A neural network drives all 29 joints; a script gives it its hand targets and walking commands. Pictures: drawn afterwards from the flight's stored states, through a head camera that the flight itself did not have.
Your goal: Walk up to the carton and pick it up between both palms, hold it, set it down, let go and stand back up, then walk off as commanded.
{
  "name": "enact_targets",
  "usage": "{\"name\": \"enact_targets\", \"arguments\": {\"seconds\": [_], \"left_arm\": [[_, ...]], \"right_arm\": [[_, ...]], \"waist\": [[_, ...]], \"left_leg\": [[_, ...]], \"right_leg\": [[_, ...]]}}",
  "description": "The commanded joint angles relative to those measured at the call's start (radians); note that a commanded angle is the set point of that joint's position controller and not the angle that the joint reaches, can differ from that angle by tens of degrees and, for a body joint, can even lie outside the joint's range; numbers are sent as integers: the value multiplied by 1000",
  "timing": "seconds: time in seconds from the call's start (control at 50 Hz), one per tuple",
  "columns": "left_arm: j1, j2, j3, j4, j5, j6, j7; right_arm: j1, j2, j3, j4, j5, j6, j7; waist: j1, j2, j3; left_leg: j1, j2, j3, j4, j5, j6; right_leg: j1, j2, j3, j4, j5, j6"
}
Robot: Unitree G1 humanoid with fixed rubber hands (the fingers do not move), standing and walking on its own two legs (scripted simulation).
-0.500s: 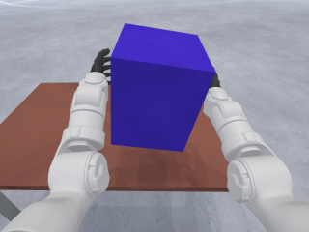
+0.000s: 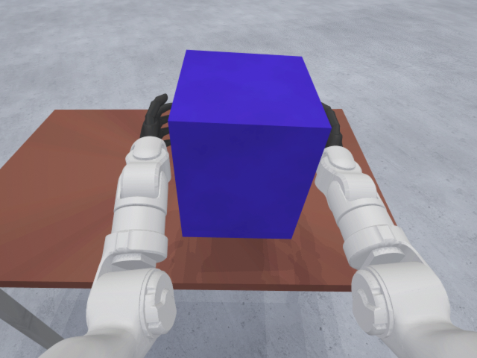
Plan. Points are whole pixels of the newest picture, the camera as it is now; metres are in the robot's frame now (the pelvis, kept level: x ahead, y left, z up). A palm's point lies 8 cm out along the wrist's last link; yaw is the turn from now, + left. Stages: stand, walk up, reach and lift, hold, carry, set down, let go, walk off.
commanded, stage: set down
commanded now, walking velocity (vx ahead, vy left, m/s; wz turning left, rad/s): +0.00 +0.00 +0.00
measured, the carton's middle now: (241, 148) +0.43 +0.01 +0.16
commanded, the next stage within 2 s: none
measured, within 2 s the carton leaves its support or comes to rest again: neither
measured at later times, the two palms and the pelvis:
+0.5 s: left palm (162, 151) +0.41 +0.15 +0.17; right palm (330, 157) +0.41 -0.14 +0.15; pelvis +0.00 +0.00 +0.00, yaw +0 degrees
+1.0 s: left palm (166, 156) +0.43 +0.15 +0.15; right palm (324, 161) +0.43 -0.14 +0.13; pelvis +0.02 +0.00 +0.00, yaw +0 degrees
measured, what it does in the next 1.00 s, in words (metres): stands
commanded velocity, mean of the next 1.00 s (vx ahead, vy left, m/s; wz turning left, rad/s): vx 0.00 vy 0.00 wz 0.00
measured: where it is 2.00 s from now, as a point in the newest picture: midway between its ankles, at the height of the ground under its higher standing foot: outside the picture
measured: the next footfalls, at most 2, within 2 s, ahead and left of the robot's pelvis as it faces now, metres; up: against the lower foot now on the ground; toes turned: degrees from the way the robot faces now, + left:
none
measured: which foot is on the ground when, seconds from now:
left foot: down 0.00-1.00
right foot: down 0.00-1.00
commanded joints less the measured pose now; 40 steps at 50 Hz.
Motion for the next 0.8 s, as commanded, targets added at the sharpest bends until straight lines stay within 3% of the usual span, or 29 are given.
{"name": "enact_targets", "arguments": {"seconds": [0.0,0.18,0.36,0.54,0.78], "left_arm": [[-734,-673,-434,-104,-135,-106,-80],[-701,-635,-331,5,-81,-131,-78],[-799,-674,-323,42,-97,-214,-53],[-764,-640,-216,163,-46,-252,-53],[-801,-691,-213,173,-45,-335,-37]], "right_arm": [[-950,512,245,-310,-22,-133,165],[-900,490,188,-207,-63,-152,191],[-952,537,150,-150,-89,-198,219],[-902,519,70,-44,-155,-215,240],[-896,528,23,-5,-205,-282,258]], "waist": [[-16,40,-541],[12,8,-448],[36,18,-513],[55,-3,-449],[55,17,-546]], "left_leg": [[347,-34,-54,6,381,-68],[285,-29,-35,-28,266,-47],[276,-24,-24,-23,282,-53],[223,-20,-9,-48,209,-40],[253,-10,1,-8,379,-68]], "right_leg": [[199,96,-95,-112,212,8],[202,85,-85,-115,178,10],[178,81,-81,-105,200,10],[176,73,-75,-106,173,12],[153,83,-84,-92,275,9]]}}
